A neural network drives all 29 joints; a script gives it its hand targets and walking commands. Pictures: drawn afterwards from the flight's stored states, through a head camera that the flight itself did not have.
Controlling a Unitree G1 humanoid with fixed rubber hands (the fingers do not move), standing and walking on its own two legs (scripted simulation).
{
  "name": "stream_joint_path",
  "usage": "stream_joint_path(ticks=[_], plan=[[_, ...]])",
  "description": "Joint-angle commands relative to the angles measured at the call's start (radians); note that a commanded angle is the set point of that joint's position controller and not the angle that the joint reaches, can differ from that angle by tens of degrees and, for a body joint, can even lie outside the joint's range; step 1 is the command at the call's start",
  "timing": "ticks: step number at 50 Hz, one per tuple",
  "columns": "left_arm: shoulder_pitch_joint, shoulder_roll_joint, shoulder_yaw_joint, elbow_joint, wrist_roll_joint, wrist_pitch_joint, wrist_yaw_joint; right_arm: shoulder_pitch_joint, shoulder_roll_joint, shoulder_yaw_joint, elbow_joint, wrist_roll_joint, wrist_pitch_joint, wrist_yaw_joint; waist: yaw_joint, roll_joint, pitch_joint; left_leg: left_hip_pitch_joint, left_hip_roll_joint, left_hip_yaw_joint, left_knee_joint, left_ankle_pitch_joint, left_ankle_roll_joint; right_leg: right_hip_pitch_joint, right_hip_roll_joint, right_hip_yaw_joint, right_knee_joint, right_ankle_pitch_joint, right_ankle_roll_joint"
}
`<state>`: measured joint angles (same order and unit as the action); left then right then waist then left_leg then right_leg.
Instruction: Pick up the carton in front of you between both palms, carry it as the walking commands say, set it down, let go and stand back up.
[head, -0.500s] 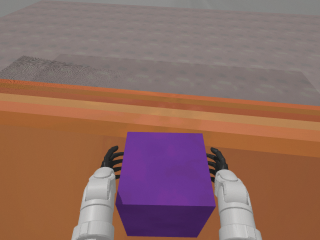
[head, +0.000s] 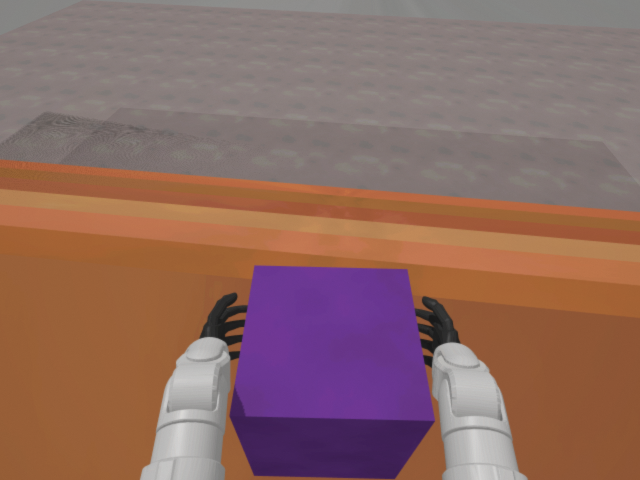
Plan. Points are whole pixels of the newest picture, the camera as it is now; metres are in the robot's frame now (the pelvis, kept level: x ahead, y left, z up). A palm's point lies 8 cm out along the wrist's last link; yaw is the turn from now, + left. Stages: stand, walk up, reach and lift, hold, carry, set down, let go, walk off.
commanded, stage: reach and lift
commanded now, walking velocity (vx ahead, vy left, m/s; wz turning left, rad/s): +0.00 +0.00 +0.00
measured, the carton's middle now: (327, 376) +0.29 +0.00 -0.04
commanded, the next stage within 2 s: hold in 0.30 s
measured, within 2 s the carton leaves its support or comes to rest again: neither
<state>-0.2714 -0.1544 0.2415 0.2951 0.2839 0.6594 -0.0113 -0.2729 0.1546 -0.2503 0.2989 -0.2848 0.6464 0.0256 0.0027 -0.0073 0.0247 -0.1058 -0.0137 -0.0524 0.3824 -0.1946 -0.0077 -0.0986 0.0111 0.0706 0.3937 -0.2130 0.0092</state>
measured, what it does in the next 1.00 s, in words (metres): stands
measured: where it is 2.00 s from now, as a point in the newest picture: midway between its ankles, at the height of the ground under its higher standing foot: (333, 416)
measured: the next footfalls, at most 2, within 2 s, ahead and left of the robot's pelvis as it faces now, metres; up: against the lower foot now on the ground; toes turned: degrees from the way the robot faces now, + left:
left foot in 1.18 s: +0.14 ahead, +0.10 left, +0.00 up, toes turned +9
right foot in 1.50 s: +0.41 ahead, -0.14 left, +0.00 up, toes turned -14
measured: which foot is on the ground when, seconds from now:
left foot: down 0.00-0.96, up 0.98-1.00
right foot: down 0.00-1.00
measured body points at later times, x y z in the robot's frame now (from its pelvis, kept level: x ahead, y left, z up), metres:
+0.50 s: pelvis -0.01 +0.00 +0.00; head -0.05 +0.00 +0.45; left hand +0.29 +0.15 +0.04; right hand +0.29 -0.15 +0.05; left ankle +0.01 +0.13 -0.74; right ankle +0.01 -0.13 -0.74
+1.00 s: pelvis +0.02 -0.01 -0.01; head -0.03 -0.02 +0.44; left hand +0.32 +0.13 +0.08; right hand +0.32 -0.17 +0.08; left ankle +0.01 +0.12 -0.73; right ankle +0.01 -0.12 -0.75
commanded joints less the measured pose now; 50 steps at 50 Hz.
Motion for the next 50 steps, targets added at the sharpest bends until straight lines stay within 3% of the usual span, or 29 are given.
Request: stream_joint_path(ticks=[1, 15, 20, 27, 37, 38, 39, 40, 41, 43, 44, 45, 46, 47, 48, 49, 50], plan=[[-0.422, -0.923, -0.533, -0.057, -0.234, -0.023, -0.220, -0.409, 0.917, 0.532, -0.044, 0.227, -0.014, 0.215, 0.002, 0.006, -0.274, 0.127, -0.081, -0.018, -0.035, 0.270, -0.003, 0.052, 0.087, 0.004, -0.050, 0.269, -0.003], [-0.454, -0.897, -0.557, -0.107, -0.247, 0.006, -0.225, -0.429, 0.920, 0.552, -0.082, 0.244, 0.020, 0.203, 0.003, -0.001, -0.234, 0.113, -0.085, -0.013, -0.042, 0.185, 0.005, 0.062, 0.081, 0.010, -0.064, 0.208, -0.001], [-0.429, -0.905, -0.618, -0.192, -0.284, 0.045, -0.218, -0.407, 0.909, 0.609, -0.166, 0.278, 0.059, 0.196, -0.008, 0.005, -0.281, 0.153, -0.083, -0.021, -0.052, 0.243, -0.001, 0.104, 0.079, 0.011, -0.075, 0.272, 0.002], [-0.459, -0.870, -0.544, -0.125, -0.244, 0.078, -0.211, -0.443, 0.857, 0.531, -0.108, 0.239, 0.093, 0.202, -0.009, 0.007, -0.118, 0.086, -0.077, -0.011, -0.083, 0.035, 0.005, 0.040, 0.074, -0.005, -0.101, 0.047, -0.008], [-0.548, -0.918, -0.548, -0.089, -0.251, 0.064, -0.221, -0.544, 0.886, 0.544, -0.087, 0.246, 0.075, 0.219, -0.005, 0.006, -0.192, 0.103, -0.070, -0.011, -0.067, 0.017, 0.006, 0.034, 0.075, -0.009, -0.082, 0.019, -0.013], [-0.567, -0.893, -0.562, -0.094, -0.271, 0.071, -0.218, -0.565, 0.884, 0.578, -0.095, 0.272, 0.085, 0.216, 0.002, 0.036, -0.255, -0.009, 0.112, -0.017, -0.029, -0.187, 0.015, -0.081, -0.095, -0.007, -0.021, -0.156, -0.014], [-0.593, -0.909, -0.591, -0.130, -0.291, 0.079, -0.213, -0.581, 0.887, 0.585, -0.136, 0.284, 0.091, 0.209, -0.003, 0.053, -0.255, -0.031, 0.097, -0.052, -0.056, -0.445, 0.018, -0.129, -0.062, 0.015, -0.032, -0.401, -0.019], [-0.598, -0.895, -0.589, -0.139, -0.295, 0.088, -0.208, -0.568, 0.880, 0.585, -0.132, 0.291, 0.102, 0.203, -0.007, 0.043, -0.223, -0.094, 0.114, -0.083, -0.085, -0.606, 0.027, -0.181, -0.054, -0.003, -0.014, -0.507, -0.010], [-0.621, -0.905, -0.608, -0.173, -0.306, 0.095, -0.203, -0.589, 0.889, 0.596, -0.168, 0.299, 0.107, 0.193, -0.008, 0.071, -0.218, -0.115, 0.124, -0.097, -0.104, -0.608, 0.028, -0.207, -0.022, -0.050, 0.041, -0.458, 0.002], [-0.615, -0.917, -0.661, -0.207, -0.340, 0.120, -0.190, -0.583, 0.884, 0.635, -0.220, 0.321, 0.133, 0.177, -0.010, 0.151, -0.276, -0.057, 0.185, -0.151, -0.115, -0.461, 0.056, -0.210, 0.009, -0.130, 0.179, -0.175, 0.011], [-0.608, -0.919, -0.685, -0.231, -0.358, 0.139, -0.183, -0.564, 0.883, 0.654, -0.238, 0.329, 0.154, 0.167, -0.009, 0.148, -0.311, -0.061, 0.194, -0.146, -0.097, -0.416, 0.069, -0.183, 0.004, -0.141, 0.157, -0.115, 0.006], [-0.597, -0.919, -0.699, -0.256, -0.374, 0.161, -0.176, -0.544, 0.878, 0.671, -0.256, 0.335, 0.178, 0.154, -0.008, 0.122, -0.347, -0.108, 0.180, -0.128, -0.087, -0.433, 0.072, -0.108, 0.003, -0.144, 0.106, -0.134, -0.001], [-0.590, -0.918, -0.708, -0.278, -0.390, 0.184, -0.167, -0.533, 0.866, 0.684, -0.285, 0.338, 0.203, 0.138, -0.004, 0.079, -0.352, -0.191, 0.148, -0.082, -0.050, -0.471, 0.067, -0.024, -0.009, -0.123, 0.021, -0.212, -0.012], [-0.580, -0.910, -0.715, -0.306, -0.404, 0.208, -0.156, -0.537, 0.860, 0.701, -0.335, 0.352, 0.228, 0.123, 0.004, -0.027, -0.332, -0.316, 0.091, -0.001, 0.074, -0.460, 0.038, 0.039, -0.096, 0.016, -0.068, -0.346, -0.039], [-0.549, -0.892, -0.710, -0.324, -0.402, 0.231, -0.140, -0.566, 0.864, 0.729, -0.388, 0.373, 0.255, 0.113, 0.021, -0.226, -0.277, -0.453, 0.015, 0.120, 0.301, -0.367, -0.009, 0.053, -0.249, 0.278, -0.201, -0.540, -0.101], [-0.521, -0.876, -0.709, -0.348, -0.395, 0.258, -0.122, -0.581, 0.865, 0.751, -0.413, 0.396, 0.285, 0.104, 0.026, -0.260, -0.204, -0.548, 0.037, 0.135, 0.363, -0.282, -0.010, 0.042, -0.348, 0.414, -0.253, -0.543, -0.164], [-0.510, -0.862, -0.729, -0.407, -0.404, 0.281, -0.106, -0.558, 0.864, 0.756, -0.434, 0.411, 0.307, 0.095, 0.022, -0.198, -0.188, -0.559, 0.064, 0.110, 0.357, -0.270, -0.002, 0.033, -0.365, 0.424, -0.256, -0.467, -0.193]])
